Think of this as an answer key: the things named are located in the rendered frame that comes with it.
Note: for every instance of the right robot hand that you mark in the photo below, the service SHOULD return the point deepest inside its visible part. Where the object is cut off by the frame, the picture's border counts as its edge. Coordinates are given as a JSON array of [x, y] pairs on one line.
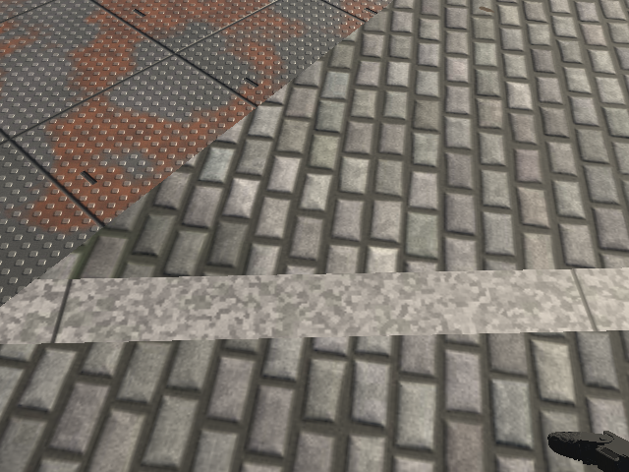
[[608, 451]]

